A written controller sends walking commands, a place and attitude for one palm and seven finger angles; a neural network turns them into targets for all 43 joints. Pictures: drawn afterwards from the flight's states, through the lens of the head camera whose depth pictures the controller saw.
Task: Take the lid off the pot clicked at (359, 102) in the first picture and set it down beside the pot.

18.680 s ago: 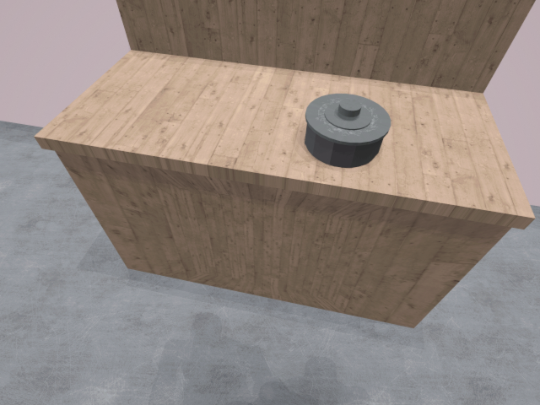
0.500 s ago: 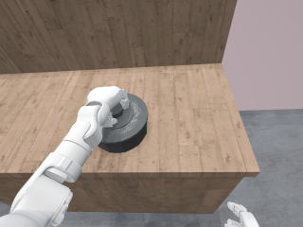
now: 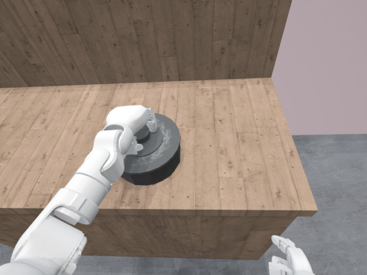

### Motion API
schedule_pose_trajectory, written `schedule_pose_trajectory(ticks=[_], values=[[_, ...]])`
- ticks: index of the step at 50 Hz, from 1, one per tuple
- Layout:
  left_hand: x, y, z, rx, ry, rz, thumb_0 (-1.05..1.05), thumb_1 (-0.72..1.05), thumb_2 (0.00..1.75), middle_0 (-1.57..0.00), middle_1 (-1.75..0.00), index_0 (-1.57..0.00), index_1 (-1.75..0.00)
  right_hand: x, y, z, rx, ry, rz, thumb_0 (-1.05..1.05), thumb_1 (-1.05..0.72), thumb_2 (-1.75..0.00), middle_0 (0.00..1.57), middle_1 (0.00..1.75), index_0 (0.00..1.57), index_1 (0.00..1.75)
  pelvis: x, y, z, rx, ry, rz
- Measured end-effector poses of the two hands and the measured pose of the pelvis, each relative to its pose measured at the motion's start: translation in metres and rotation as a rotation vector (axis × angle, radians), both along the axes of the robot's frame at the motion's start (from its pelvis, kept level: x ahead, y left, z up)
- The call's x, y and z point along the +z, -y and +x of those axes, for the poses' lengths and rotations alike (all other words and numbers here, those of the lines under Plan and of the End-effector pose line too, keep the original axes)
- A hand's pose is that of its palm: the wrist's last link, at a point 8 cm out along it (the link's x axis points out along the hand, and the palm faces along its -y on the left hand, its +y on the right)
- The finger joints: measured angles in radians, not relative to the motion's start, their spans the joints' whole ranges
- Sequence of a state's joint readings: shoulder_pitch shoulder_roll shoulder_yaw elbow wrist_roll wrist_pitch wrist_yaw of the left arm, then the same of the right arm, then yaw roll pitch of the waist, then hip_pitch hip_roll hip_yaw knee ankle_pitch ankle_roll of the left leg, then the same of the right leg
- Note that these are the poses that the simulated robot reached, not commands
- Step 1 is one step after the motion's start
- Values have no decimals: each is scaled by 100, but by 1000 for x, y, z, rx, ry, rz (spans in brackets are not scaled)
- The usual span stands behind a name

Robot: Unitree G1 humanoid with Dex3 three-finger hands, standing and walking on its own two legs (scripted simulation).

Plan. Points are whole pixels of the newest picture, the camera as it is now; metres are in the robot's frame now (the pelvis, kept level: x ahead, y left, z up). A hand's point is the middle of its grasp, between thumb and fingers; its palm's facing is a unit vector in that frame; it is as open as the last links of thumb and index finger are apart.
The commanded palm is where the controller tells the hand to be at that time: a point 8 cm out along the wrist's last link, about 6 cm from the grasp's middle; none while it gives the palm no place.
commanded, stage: close the fingers and squeeze the knob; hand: left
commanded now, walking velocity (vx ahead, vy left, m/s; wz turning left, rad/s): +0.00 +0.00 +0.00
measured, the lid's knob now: (139, 133) +0.43 +0.13 +0.06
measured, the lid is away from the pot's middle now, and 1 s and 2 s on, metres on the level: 0.00 0.00 0.01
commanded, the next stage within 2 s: lift the lid straight up in 0.18 s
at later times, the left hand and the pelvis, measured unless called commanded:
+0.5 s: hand (133, 137) +0.40 +0.14 +0.08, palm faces -0.27 -0.06 -0.96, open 8.0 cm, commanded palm +0.38 +0.14 +0.16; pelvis +0.00 +0.00 +0.00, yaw +0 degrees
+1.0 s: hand (130, 124) +0.40 +0.13 +0.12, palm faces -0.23 -0.04 -0.97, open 7.9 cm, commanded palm +0.39 +0.14 +0.20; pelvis -0.01 +0.00 +0.00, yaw +1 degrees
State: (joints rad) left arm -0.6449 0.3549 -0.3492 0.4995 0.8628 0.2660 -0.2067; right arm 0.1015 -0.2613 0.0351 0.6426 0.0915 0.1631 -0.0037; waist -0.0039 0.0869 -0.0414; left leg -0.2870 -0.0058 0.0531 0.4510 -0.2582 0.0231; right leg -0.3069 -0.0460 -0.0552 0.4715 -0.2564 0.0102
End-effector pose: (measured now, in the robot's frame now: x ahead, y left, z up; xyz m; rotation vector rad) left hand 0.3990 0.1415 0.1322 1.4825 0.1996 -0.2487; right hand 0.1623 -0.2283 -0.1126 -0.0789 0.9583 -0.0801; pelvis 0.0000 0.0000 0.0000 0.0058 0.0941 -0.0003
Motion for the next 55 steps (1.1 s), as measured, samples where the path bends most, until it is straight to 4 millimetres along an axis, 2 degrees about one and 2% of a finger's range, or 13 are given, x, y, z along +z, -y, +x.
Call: schedule_pose_trajectory(ticks=[10, 20, 29, 44, 55], values=[[0, 0, 1, 0, -1, 3, -2, 14, 89, -67, -87, -68, -87, -3, -4, -5, 3, -16, 4, 1, -91, -90, 19, 30, 20, 30, 0, -1, 0, 2, 0, 0], [2, -1, 0, -5, -1, 9, -1, 13, 89, -67, -88, -68, -87, -3, 1, -13, -13, -25, -4, 1, -91, -90, 19, 30, 20, 30, 1, -1, -1, -1, 5, 0], [13, 0, -5, -5, 20, 3, -1, 13, 89, -67, -87, -69, -87, -3, 1, -9, -3, -12, -2, 1, -91, -90, 19, 30, 20, 30, 1, -1, -2, 2, 17, 0], [40, 2, -6, 3, 48, 20, 0, 13, 89, -67, -87, -70, -87, 5, -6, 10, 35, 52, 11, 1, -91, -90, 19, 30, 20, 30, 2, 1, -5, 13, 32, 2], [55, 4, -1, 19, 53, 22, 0, 13, 89, -67, -87, -70, -87, 6, -6, 10, 43, 60, 8, 1, -91, -90, 19, 30, 20, 30, 2, 3, -7, 12, 38, 5]])
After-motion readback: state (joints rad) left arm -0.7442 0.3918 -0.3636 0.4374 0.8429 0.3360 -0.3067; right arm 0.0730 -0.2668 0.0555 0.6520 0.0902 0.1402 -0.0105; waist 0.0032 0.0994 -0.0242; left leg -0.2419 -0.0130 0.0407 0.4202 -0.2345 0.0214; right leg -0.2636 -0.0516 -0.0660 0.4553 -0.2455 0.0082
